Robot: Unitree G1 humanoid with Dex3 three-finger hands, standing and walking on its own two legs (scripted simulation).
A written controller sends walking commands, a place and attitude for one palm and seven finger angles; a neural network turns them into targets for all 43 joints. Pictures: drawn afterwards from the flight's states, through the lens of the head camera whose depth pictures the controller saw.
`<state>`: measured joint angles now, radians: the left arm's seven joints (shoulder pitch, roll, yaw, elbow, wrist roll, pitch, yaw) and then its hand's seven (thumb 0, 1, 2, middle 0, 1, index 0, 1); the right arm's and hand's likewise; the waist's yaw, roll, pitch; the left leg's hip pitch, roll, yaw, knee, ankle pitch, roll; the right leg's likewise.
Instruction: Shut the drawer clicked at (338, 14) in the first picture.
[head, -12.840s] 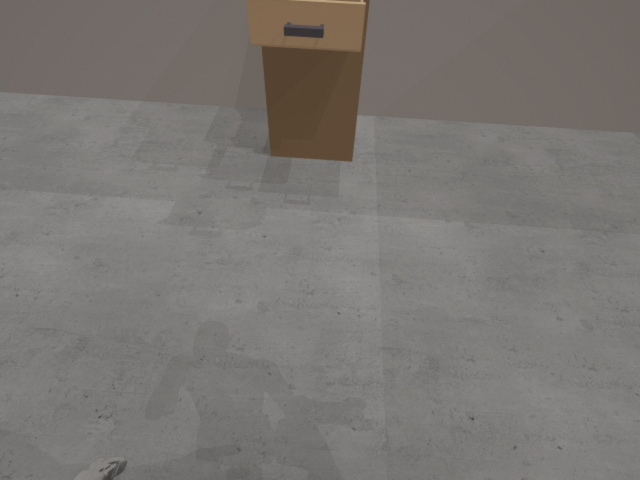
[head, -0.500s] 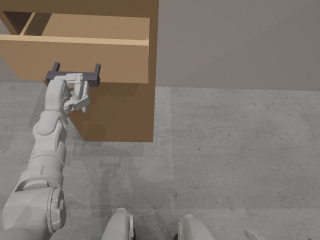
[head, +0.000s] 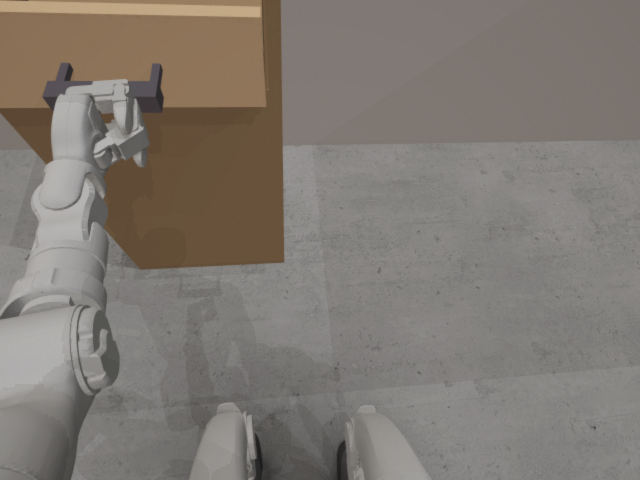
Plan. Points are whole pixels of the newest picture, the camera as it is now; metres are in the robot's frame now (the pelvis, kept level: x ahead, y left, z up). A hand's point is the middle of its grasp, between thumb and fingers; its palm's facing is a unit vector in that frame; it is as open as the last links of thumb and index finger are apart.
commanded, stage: push the drawer shut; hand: left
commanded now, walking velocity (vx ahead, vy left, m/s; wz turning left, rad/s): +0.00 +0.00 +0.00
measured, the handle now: (109, 84) +0.59 +0.23 +0.08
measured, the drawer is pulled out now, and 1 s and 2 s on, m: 0.04 0.00 0.00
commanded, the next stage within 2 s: pull the fist back off the drawer in 0.84 s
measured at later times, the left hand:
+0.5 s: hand (138, 103) +0.55 +0.19 +0.08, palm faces +0.00 -1.00 -0.05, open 3.1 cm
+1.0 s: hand (126, 99) +0.56 +0.20 +0.08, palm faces -0.01 -1.00 -0.05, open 3.2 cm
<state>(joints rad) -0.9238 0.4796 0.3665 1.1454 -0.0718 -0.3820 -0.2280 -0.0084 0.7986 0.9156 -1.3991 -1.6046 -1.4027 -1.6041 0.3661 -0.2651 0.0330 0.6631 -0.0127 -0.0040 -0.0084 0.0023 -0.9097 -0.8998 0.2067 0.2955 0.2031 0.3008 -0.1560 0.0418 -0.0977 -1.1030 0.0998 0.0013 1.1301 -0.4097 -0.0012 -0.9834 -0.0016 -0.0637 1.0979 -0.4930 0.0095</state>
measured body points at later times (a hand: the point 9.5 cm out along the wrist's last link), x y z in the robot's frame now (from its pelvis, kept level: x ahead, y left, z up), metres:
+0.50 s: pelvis +0.00 +0.00 -0.01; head +0.16 +0.03 +0.41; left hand +0.55 +0.24 +0.09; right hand -0.01 -0.26 -0.11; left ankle +0.06 +0.12 -0.65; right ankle +0.01 -0.13 -0.65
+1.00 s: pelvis -0.02 +0.02 -0.02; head +0.15 +0.06 +0.39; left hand +0.56 +0.26 +0.09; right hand -0.05 -0.25 -0.11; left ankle +0.06 +0.12 -0.65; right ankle +0.01 -0.13 -0.65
